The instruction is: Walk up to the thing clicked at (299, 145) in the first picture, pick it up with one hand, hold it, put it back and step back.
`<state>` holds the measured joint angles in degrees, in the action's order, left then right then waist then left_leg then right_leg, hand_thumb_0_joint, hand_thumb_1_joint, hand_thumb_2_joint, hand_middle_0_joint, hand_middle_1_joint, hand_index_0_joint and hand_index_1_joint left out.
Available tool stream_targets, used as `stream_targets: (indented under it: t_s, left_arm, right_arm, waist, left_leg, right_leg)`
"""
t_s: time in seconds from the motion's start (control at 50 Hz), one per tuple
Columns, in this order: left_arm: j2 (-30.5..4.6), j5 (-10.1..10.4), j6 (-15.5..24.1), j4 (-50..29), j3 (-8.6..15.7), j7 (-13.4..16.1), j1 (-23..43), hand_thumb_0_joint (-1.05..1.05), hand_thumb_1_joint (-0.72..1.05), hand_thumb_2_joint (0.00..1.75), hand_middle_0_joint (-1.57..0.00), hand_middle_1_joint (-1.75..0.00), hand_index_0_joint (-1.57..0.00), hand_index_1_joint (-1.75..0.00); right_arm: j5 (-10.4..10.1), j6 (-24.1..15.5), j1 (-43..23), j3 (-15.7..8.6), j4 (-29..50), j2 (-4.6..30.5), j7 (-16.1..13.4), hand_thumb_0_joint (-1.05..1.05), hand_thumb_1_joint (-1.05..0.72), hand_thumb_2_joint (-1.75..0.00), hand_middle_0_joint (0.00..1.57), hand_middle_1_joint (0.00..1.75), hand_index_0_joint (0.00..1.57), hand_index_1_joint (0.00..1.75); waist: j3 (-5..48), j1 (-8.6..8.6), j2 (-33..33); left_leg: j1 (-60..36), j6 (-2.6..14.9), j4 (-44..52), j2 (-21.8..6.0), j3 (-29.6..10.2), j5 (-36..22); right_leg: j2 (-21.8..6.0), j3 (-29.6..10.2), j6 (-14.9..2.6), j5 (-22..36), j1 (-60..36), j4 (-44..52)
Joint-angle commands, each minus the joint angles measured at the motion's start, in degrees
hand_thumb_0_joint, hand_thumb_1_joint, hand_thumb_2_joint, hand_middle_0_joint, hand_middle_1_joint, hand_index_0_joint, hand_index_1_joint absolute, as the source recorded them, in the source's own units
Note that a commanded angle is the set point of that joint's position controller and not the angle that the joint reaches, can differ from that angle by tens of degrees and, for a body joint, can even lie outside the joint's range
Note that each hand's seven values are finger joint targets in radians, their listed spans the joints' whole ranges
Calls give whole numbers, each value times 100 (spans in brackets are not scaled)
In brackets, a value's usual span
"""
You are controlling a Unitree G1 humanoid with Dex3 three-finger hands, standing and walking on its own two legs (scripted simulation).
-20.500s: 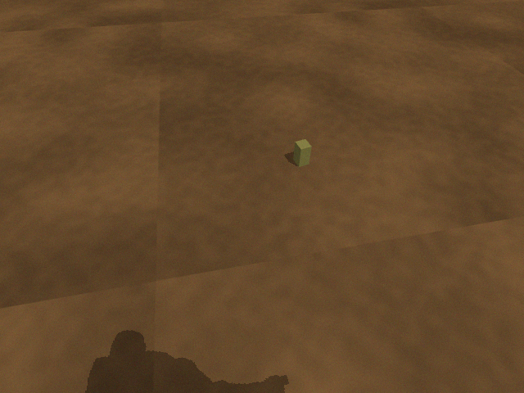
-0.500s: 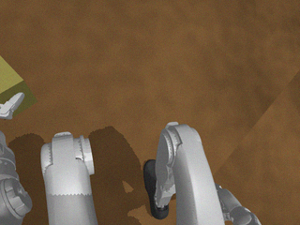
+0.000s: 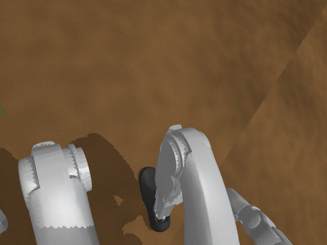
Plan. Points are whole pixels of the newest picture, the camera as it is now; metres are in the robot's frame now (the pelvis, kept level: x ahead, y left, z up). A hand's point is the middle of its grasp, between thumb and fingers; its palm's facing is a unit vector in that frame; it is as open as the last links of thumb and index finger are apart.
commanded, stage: lower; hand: left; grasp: from the side
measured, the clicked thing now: out of the picture +0.42 +0.33 -0.17
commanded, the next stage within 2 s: loosen in 0.92 s
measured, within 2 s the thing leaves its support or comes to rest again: neither
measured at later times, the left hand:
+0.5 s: hand out of the picture +0.42 +0.34 -0.17, palm faces +0.54 -0.84 -0.02, open 11.1 cm
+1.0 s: hand out of the picture +0.42 +0.33 -0.18, palm faces +0.53 -0.85 -0.01, open 11.1 cm
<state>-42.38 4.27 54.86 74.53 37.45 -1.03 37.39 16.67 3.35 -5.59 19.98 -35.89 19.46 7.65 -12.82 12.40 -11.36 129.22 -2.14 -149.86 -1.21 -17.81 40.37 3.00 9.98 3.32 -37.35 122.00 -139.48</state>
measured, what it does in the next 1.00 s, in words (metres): stands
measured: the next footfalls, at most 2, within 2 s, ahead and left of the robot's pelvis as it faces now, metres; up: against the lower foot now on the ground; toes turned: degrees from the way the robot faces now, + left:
none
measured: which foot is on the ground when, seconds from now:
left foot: down 0.00-1.00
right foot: down 0.00-1.00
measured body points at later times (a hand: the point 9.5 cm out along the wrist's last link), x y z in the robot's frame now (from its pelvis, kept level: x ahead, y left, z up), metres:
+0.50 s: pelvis -0.01 +0.01 -0.01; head +0.23 +0.18 +0.33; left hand +0.39 +0.38 -0.17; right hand +0.15 -0.25 -0.05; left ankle +0.08 +0.13 -0.25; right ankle +0.12 -0.12 -0.25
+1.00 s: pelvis -0.01 +0.01 -0.01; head +0.22 +0.19 +0.32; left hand +0.39 +0.38 -0.18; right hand +0.15 -0.24 -0.04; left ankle +0.08 +0.13 -0.25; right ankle +0.12 -0.12 -0.25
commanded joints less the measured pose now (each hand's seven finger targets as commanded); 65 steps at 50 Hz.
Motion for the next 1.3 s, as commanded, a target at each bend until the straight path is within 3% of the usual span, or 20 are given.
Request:
stream_targets:
  t_s: [0.0,0.06,0.08,0.18,0.26,0.38,0.5,0.52,0.56,0.62,0.64,0.84,0.86,0.92,1.0,1.08,1.1,1.18,1.24,1.28]
  left_arm:
    - [-1304,101,533,-677,105,95,1115,0,10,125,-118,-141,-122,-139]
    - [-1281,114,640,-587,-58,119,1319,0,13,126,-119,-142,-123,-140]
    - [-1433,102,654,-466,66,135,1143,0,15,127,-118,-142,-122,-140]
    - [-1812,31,825,-243,130,193,1171,0,15,124,-116,-140,-121,-137]
    - [-1839,92,877,-55,240,254,997,0,12,126,-117,-141,-121,-139]
    - [-2007,-5,1001,-32,163,290,1082,0,16,127,-118,-142,-122,-140]
    - [-1972,12,1045,95,129,350,1027,0,15,128,-118,-142,-122,-140]
    - [-1852,21,1058,90,-15,347,1137,0,17,128,-119,-143,-123,-141]
    - [-2142,-7,1062,99,137,378,1062,0,14,127,-119,-141,-123,-140]
    - [-1968,24,1083,165,58,379,1005,0,14,128,-120,-142,-124,-140]
    - [-2151,2,1113,101,107,397,1091,0,14,127,-119,-141,-123,-139]
    - [-2038,11,1184,233,-6,408,968,0,18,127,-121,-141,-124,-139]
    - [-2225,-18,1183,245,70,435,999,0,18,126,-119,-139,-123,-138]
    - [-1944,6,1191,276,-81,460,1003,0,18,127,-120,-140,-124,-139]
    - [-2106,-30,1211,377,-40,505,1008,0,16,126,-121,-139,-124,-138]
    - [-1920,20,1252,352,-148,504,1087,0,5,94,-110,-116,-115,-113]
    - [-2105,18,1245,359,-13,523,1027,0,2,86,-107,-111,-111,-107]
    - [-2249,-22,1264,295,-8,544,1037,0,-13,65,-92,-92,-96,-88]
    - [-1982,-4,1272,372,-139,536,1029,0,-31,51,-69,-70,-73,-68]
    - [-2185,9,1285,325,-29,559,1090,0,-33,41,-60,-58,-63,-55]
  right_arm:
    - [74,55,456,-459,165,1950,-85,0,-89,-90,20,30,20,30]
    - [115,25,283,-354,243,1969,-76,0,-89,-90,20,30,20,30]
    - [125,20,292,-343,213,1995,-86,0,-88,-90,20,30,20,30]
    - [200,30,103,-188,304,2070,-89,0,-88,-90,20,30,20,30]
    - [248,19,50,-110,392,2146,-80,0,-88,-90,20,30,20,30]
    - [306,27,-93,-2,423,2223,-93,0,-88,-90,20,30,20,30]
    - [351,16,-126,53,458,2273,-93,0,-88,-90,20,30,20,30]
    - [347,5,-184,84,510,2281,-83,0,-88,-90,20,30,20,30]
    - [353,25,-164,110,480,2283,-89,0,-88,-90,20,30,20,30]
    - [381,23,-192,137,505,2283,-90,0,-88,-90,20,30,20,30]
    - [384,21,-176,154,490,2313,-92,0,-88,-90,20,30,20,30]
    - [436,29,-346,223,575,2324,-108,0,-88,-90,20,30,20,30]
    - [439,38,-293,230,552,2333,-107,0,-87,-90,20,30,20,30]
    - [457,26,-369,263,591,2311,-99,0,-88,-90,20,30,20,30]
    - [464,47,-402,290,609,2353,-103,0,-88,-90,20,30,20,30]
    - [493,36,-438,330,638,2309,-93,0,-88,-89,20,30,20,30]
    - [477,30,-440,313,634,2329,-98,0,-88,-89,20,30,20,30]
    - [488,29,-450,335,660,2305,-99,0,-89,-89,20,30,20,30]
    - [503,36,-487,341,682,2313,-88,0,-89,-89,20,30,20,30]
    - [485,20,-444,328,654,2360,-103,0,-89,-89,20,30,20,30]
  waist:
    - [3627,393,2725]
    - [3341,501,2634]
    - [3337,474,2585]
    - [3154,473,2580]
    - [3156,501,2593]
    - [2959,618,2869]
    - [2844,669,2826]
    - [2732,721,2807]
    - [2824,670,2777]
    - [2810,697,2740]
    - [2795,696,2822]
    - [2656,750,2749]
    - [2650,737,2807]
    - [2596,775,2716]
    - [2465,793,2738]
    - [2458,830,2714]
    - [2437,775,2685]
    - [2465,750,2729]
    - [2365,816,2712]
    - [2389,815,2669]
  left_leg:
    - [-2481,53,1714,-283,538,-1087]
    - [-2265,90,1667,-282,517,-740]
    - [-2266,99,1628,-293,504,-759]
    - [-2158,103,1616,-312,453,-551]
    - [-2285,85,1606,-338,405,-609]
    - [-2451,26,1663,-398,262,-755]
    - [-2502,20,1662,-433,178,-796]
    - [-2458,15,1700,-439,132,-730]
    - [-2455,29,1647,-441,141,-729]
    - [-2436,32,1610,-433,145,-832]
    - [-2437,29,1611,-441,129,-818]
    - [-2492,25,1617,-482,56,-753]
    - [-2445,36,1607,-472,78,-716]
    - [-2500,22,1629,-491,21,-756]
    - [-2480,16,1675,-508,-51,-706]
    - [-2465,23,1667,-504,-57,-642]
    - [-2415,42,1646,-503,-39,-622]
    - [-2343,58,1637,-492,9,-521]
    - [-2412,30,1707,-510,-68,-456]
    - [-2382,54,1668,-507,-71,-488]
  right_leg:
    - [164,660,-405,1257,-1774,1009]
    - [177,702,-374,1041,-1700,1055]
    - [189,697,-374,1072,-1731,1051]
    - [218,776,-362,900,-1742,1049]
    - [252,829,-352,953,-1833,1037]
    - [264,927,-348,1096,-1768,913]
    - [287,994,-335,1147,-1765,924]
    - [276,1013,-327,1111,-1735,920]
    - [304,1024,-327,1116,-1757,928]
    - [311,1041,-318,1204,-1859,940]
    - [321,1055,-322,1194,-1836,921]
    - [360,1117,-304,1170,-1831,943]
    - [368,1114,-315,1127,-1828,955]
    - [372,1140,-298,1170,-1850,966]
    - [364,1168,-310,1111,-1748,930]
    - [383,1176,-295,1084,-1804,966]
    - [391,1162,-301,1076,-1769,980]
    - [415,1162,-316,987,-1813,1014]
    - [410,1218,-305,946,-1727,1002]
    - [410,1203,-302,995,-1760,1011]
